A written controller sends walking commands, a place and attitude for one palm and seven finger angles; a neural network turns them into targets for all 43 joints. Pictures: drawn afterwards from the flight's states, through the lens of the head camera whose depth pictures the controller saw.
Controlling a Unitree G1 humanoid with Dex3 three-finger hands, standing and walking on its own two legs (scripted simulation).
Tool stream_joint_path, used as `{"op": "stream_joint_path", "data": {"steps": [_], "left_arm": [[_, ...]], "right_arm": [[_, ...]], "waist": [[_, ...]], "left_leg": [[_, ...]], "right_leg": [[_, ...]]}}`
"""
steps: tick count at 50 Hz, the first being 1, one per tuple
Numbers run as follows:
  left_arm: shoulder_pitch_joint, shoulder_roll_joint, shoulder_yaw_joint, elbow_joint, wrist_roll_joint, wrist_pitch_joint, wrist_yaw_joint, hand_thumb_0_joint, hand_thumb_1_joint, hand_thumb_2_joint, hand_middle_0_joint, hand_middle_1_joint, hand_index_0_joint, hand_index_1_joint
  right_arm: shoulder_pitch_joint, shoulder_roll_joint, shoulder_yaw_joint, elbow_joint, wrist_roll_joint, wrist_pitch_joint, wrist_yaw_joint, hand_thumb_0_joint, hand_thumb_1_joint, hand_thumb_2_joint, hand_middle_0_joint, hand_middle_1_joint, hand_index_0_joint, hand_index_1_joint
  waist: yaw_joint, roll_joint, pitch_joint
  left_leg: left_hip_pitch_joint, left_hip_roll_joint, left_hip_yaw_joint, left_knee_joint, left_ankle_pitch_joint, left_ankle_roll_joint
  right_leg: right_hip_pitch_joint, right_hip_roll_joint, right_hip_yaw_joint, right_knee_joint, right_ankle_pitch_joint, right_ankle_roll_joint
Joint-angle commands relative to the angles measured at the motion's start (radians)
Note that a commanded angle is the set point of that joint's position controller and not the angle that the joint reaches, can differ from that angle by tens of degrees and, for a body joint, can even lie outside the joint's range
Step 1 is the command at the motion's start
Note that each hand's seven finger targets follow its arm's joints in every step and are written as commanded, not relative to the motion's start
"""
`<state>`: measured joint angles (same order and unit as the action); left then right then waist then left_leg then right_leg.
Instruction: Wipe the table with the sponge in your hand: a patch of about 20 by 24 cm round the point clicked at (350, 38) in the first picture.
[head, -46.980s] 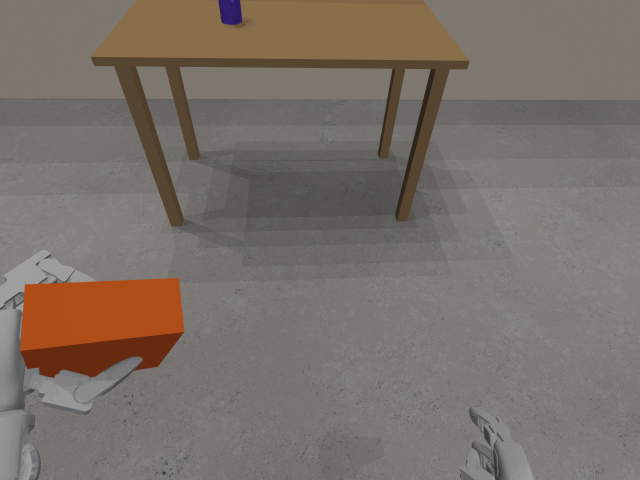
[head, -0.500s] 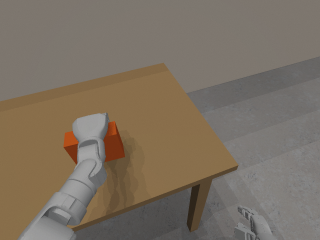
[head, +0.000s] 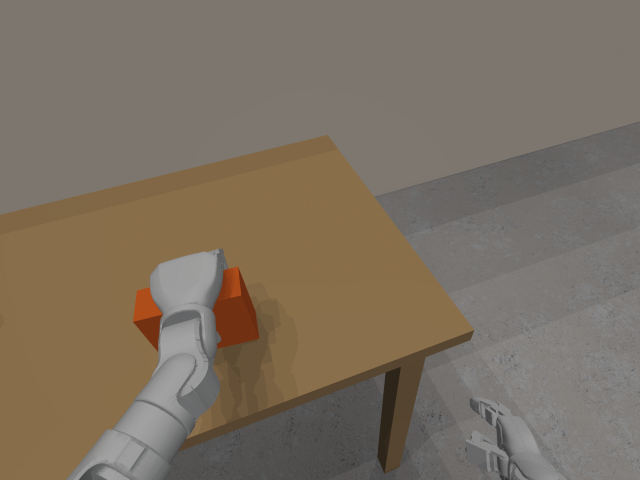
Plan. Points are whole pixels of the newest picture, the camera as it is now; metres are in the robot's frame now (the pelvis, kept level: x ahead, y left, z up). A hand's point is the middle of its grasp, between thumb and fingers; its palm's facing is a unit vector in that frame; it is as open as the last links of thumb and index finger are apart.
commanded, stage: wipe back along the middle lane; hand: left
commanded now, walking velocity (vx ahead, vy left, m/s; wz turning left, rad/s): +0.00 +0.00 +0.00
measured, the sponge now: (205, 322) +0.32 +0.21 +0.02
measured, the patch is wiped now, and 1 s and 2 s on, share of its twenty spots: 0.75 0.90 0.90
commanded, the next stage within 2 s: slide across to the third lane in 0.34 s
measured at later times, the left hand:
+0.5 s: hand (213, 325) +0.29 +0.18 +0.05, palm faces +0.02 -0.07 -1.00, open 9.6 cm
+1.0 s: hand (240, 323) +0.30 +0.14 +0.06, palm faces +0.00 -0.07 -1.00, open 9.6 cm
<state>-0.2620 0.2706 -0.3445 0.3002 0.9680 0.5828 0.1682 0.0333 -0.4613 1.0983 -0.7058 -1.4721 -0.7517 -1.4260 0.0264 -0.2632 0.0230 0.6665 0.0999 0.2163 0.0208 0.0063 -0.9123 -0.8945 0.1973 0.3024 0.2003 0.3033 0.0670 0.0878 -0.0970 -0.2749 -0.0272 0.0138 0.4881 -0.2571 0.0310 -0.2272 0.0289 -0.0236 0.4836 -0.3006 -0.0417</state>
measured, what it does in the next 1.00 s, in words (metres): stands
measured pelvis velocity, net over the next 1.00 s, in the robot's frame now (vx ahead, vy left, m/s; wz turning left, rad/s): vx -0.02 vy -0.02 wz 0.01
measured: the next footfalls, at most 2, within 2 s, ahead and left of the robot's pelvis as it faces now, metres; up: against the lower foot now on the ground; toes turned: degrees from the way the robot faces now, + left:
none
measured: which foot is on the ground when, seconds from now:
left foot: down 0.00-1.00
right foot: down 0.00-1.00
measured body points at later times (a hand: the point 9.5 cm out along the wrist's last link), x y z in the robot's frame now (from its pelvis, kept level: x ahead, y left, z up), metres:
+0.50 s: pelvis +0.00 -0.01 +0.00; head -0.02 -0.06 +0.44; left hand +0.29 +0.18 +0.11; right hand +0.24 -0.21 -0.09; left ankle +0.00 +0.10 -0.74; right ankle -0.03 -0.09 -0.74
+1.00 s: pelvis -0.02 -0.02 +0.00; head -0.04 -0.07 +0.45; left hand +0.29 +0.14 +0.11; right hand +0.22 -0.22 -0.09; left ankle +0.00 +0.10 -0.74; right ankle -0.03 -0.09 -0.74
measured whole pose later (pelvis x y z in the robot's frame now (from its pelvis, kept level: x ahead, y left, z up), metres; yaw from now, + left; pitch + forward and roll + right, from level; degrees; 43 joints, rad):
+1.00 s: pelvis -0.02 -0.02 +0.00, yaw +1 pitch +0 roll +1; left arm -0.27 0.21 -0.46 0.29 0.95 0.62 0.17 0.00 -0.48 1.09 -0.73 -1.45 -0.80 -1.37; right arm 0.00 -0.25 0.01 0.71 0.10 0.17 0.04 0.01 -0.91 -0.89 0.20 0.30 0.20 0.30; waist 0.09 0.10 -0.08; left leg -0.25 -0.01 -0.01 0.48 -0.23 0.00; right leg -0.21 0.04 -0.04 0.51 -0.30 -0.07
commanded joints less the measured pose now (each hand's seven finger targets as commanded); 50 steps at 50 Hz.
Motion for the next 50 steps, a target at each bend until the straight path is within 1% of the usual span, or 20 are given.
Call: {"op": "stream_joint_path", "data": {"steps": [1, 4, 6, 8, 11, 14, 16, 17, 19, 21, 24, 26, 28, 31, 39, 41, 43, 46, 47, 50], "left_arm": [[-0.106, 0.047, 0.069, -0.124, -0.045, 0.012, -0.024, 0.0, 0.1, 1.3, -1.2, -1.6, -1.2, -1.6], [-0.076, -0.021, -0.008, -0.148, -0.039, 0.012, -0.03, 0.0, 0.1, 1.3, -1.2, -1.6, -1.2, -1.6], [-0.036, 0.021, 0.047, -0.167, -0.04, 0.01, -0.028, 0.0, 0.1, 1.3, -1.2, -1.6, -1.2, -1.6], [-0.027, -0.027, -0.012, -0.198, -0.042, 0.011, -0.031, 0.0, 0.1, 1.3, -1.2, -1.6, -1.2, -1.6], [0.001, 0.011, 0.024, -0.22, -0.04, 0.021, -0.031, 0.0, 0.1, 1.3, -1.2, -1.6, -1.2, -1.6], [-0.018, -0.046, -0.048, -0.231, -0.033, 0.03, -0.035, 0.0, 0.1, 1.3, -1.2, -1.6, -1.2, -1.6], [-0.004, 0.022, 0.025, -0.227, -0.029, 0.033, -0.03, 0.0, 0.1, 1.3, -1.2, -1.6, -1.2, -1.6], [0.004, -0.048, -0.048, -0.242, -0.03, 0.033, -0.036, 0.0, 0.1, 1.3, -1.2, -1.6, -1.2, -1.6], [-0.002, -0.036, -0.043, -0.228, -0.022, 0.032, -0.037, 0.0, 0.1, 1.3, -1.2, -1.6, -1.2, -1.6], [-0.027, -0.018, -0.026, -0.23, -0.015, 0.031, -0.038, 0.0, 0.1, 1.3, -1.2, -1.6, -1.2, -1.6], [-0.069, -0.06, -0.072, -0.261, -0.021, 0.02, -0.038, 0.0, 0.1, 1.3, -1.2, -1.6, -1.2, -1.6], [-0.087, -0.008, -0.024, -0.269, -0.022, 0.017, -0.037, 0.0, 0.1, 1.3, -1.2, -1.6, -1.2, -1.6], [-0.153, -0.059, -0.081, -0.261, -0.025, 0.011, -0.039, 0.0, 0.1, 1.3, -1.2, -1.6, -1.2, -1.6], [-0.167, -0.013, -0.032, -0.276, -0.028, -0.001, -0.034, 0.0, 0.1, 1.3, -1.2, -1.6, -1.2, -1.6], [-0.236, -0.071, -0.079, -0.237, -0.04, -0.014, -0.011, 0.0, 0.1, 1.3, -1.2, -1.6, -1.2, -1.6], [-0.23, -0.018, -0.018, -0.223, -0.039, -0.011, 0.002, 0.0, 0.1, 1.3, -1.2, -1.6, -1.2, -1.6], [-0.239, -0.087, -0.082, -0.212, -0.045, -0.009, 0.005, 0.0, 0.1, 1.3, -1.2, -1.6, -1.2, -1.6], [-0.282, -0.054, -0.051, -0.182, -0.041, -0.005, 0.011, 0.0, 0.1, 1.3, -1.2, -1.6, -1.2, -1.6], [-0.301, -0.111, -0.107, -0.17, -0.043, -0.004, 0.011, 0.0, 0.1, 1.3, -1.2, -1.6, -1.2, -1.6], [-0.33, -0.128, -0.12, -0.139, -0.048, -0.007, 0.017, 0.0, 0.1, 1.3, -1.2, -1.6, -1.2, -1.6]], "right_arm": [[-0.224, -0.105, -0.034, -0.179, -0.001, -0.048, 0.004, 0.0, -0.9, -0.9, 0.2, 0.3, 0.2, 0.3], [-0.225, -0.096, -0.034, -0.188, 0.002, -0.049, 0.013, 0.0, -0.9, -0.9, 0.2, 0.3, 0.2, 0.3], [-0.234, -0.101, -0.037, -0.188, -0.002, -0.049, 0.018, 0.0, -0.9, -0.9, 0.2, 0.3, 0.2, 0.3], [-0.235, -0.093, -0.036, -0.194, 0.001, -0.049, 0.023, 0.0, -0.9, -0.9, 0.2, 0.3, 0.2, 0.3], [-0.253, -0.097, -0.035, -0.193, 0.001, -0.048, 0.026, 0.0, -0.9, -0.9, 0.2, 0.3, 0.2, 0.3], [-0.253, -0.089, -0.033, -0.196, 0.002, -0.05, 0.028, 0.0, -0.9, -0.9, 0.2, 0.3, 0.2, 0.3], [-0.261, -0.097, -0.035, -0.187, 0.0, -0.05, 0.027, 0.0, -0.9, -0.9, 0.2, 0.3, 0.2, 0.3], [-0.264, -0.088, -0.032, -0.198, 0.001, -0.051, 0.028, 0.0, -0.9, -0.9, 0.2, 0.3, 0.2, 0.3], [-0.26, -0.089, -0.033, -0.192, 0.002, -0.051, 0.029, 0.0, -0.9, -0.9, 0.2, 0.3, 0.2, 0.3], [-0.262, -0.092, -0.035, -0.188, 0.001, -0.051, 0.028, 0.0, -0.9, -0.9, 0.2, 0.3, 0.2, 0.3], [-0.26, -0.085, -0.037, -0.192, -0.001, -0.057, 0.029, 0.0, -0.9, -0.9, 0.2, 0.3, 0.2, 0.3], [-0.265, -0.091, -0.038, -0.188, -0.003, -0.058, 0.025, 0.0, -0.9, -0.9, 0.2, 0.3, 0.2, 0.3], [-0.259, -0.08, -0.035, -0.182, 0.0, -0.063, 0.023, 0.0, -0.9, -0.9, 0.2, 0.3, 0.2, 0.3], [-0.265, -0.084, -0.038, -0.177, -0.004, -0.073, 0.018, 0.0, -0.9, -0.9, 0.2, 0.3, 0.2, 0.3], [-0.269, -0.071, -0.034, -0.157, -0.002, -0.094, 0.018, 0.0, -0.9, -0.9, 0.2, 0.3, 0.2, 0.3], [-0.268, -0.079, -0.04, -0.15, -0.006, -0.097, 0.019, 0.0, -0.9, -0.9, 0.2, 0.3, 0.2, 0.3], [-0.272, -0.07, -0.037, -0.154, -0.001, -0.101, 0.023, 0.0, -0.9, -0.9, 0.2, 0.3, 0.2, 0.3], [-0.271, -0.077, -0.039, -0.142, -0.002, -0.1, 0.023, 0.0, -0.9, -0.9, 0.2, 0.3, 0.2, 0.3], [-0.272, -0.07, -0.037, -0.146, 0.001, -0.101, 0.024, 0.0, -0.9, -0.9, 0.2, 0.3, 0.2, 0.3], [-0.268, -0.068, -0.041, -0.137, 0.002, -0.106, 0.03, 0.0, -0.9, -0.9, 0.2, 0.3, 0.2, 0.3]], "waist": [[0.011, -0.161, -0.156], [0.0, -0.152, -0.141], [0.017, -0.174, -0.163], [0.002, -0.181, -0.152], [0.012, -0.178, -0.133], [0.001, -0.17, -0.118], [0.015, -0.173, -0.124], [0.006, -0.166, -0.127], [0.004, -0.172, -0.116], [0.005, -0.172, -0.118], [-0.003, -0.162, -0.144], [0.001, -0.173, -0.151], [-0.016, -0.177, -0.134], [-0.002, -0.172, -0.156], [-0.009, -0.171, -0.14], [0.005, -0.187, -0.166], [-0.005, -0.185, -0.158], [-0.004, -0.191, -0.161], [-0.014, -0.178, -0.148], [-0.012, -0.165, -0.159]], "left_leg": [[0.075, 0.001, -0.034, -0.037, 0.261, 0.015], [0.088, 0.002, -0.032, -0.028, 0.269, 0.017], [0.083, 0.002, -0.038, -0.027, 0.278, 0.016], [0.088, 0.001, -0.028, -0.018, 0.281, 0.018], [0.078, 0.002, -0.036, -0.027, 0.264, 0.017], [0.084, 0.0, -0.032, -0.023, 0.246, 0.02], [0.077, 0.001, -0.038, -0.028, 0.239, 0.016], [0.085, -0.001, -0.029, -0.022, 0.245, 0.02], [0.08, -0.002, -0.031, -0.018, 0.24, 0.019], [0.076, 0.0, -0.039, -0.023, 0.224, 0.019], [0.089, -0.005, -0.029, -0.009, 0.237, 0.024], [0.085, -0.003, -0.037, -0.015, 0.228, 0.023], [0.09, -0.002, -0.034, -0.015, 0.216, 0.026], [0.098, -0.004, -0.035, -0.019, 0.222, 0.025], [0.104, -0.006, -0.019, -0.029, 0.202, 0.023], [0.101, -0.007, -0.022, -0.032, 0.203, 0.02], [0.103, -0.007, -0.017, -0.026, 0.208, 0.02], [0.097, -0.006, -0.022, -0.035, 0.183, 0.019], [0.098, -0.007, -0.016, -0.031, 0.178, 0.02], [0.102, -0.009, -0.016, -0.025, 0.173, 0.02]], "right_leg": [[0.073, 0.0, 0.048, -0.046, 0.367, -0.031], [0.056, -0.001, 0.039, -0.039, 0.368, -0.03], [0.075, 0.005, 0.054, -0.033, 0.385, -0.034], [0.075, -0.001, 0.045, -0.03, 0.403, -0.027], [0.069, 0.004, 0.062, -0.035, 0.379, -0.033], [0.051, 0.001, 0.05, -0.033, 0.35, -0.028], [0.059, 0.006, 0.066, -0.032, 0.341, -0.034], [0.064, -0.001, 0.048, -0.026, 0.348, -0.028], [0.05, 0.001, 0.058, -0.026, 0.346, -0.03], [0.039, 0.006, 0.067, -0.029, 0.322, -0.034], [0.054, -0.002, 0.061, -0.022, 0.358, -0.029], [0.059, 0.002, 0.079, -0.029, 0.347, -0.032], [0.04, -0.003, 0.059, -0.03, 0.331, -0.027], [0.063, -0.001, 0.076, -0.038, 0.345, -0.029], [0.058, -0.009, 0.065, -0.055, 0.324, -0.019], [0.077, -0.004, 0.082, -0.058, 0.327, -0.023], [0.065, -0.01, 0.06, -0.051, 0.333, -0.019], [0.059, -0.005, 0.079, -0.063, 0.294, -0.022], [0.047, -0.011, 0.059, -0.059, 0.284, -0.019], [0.034, -0.013, 0.052, -0.057, 0.279, -0.019]]}}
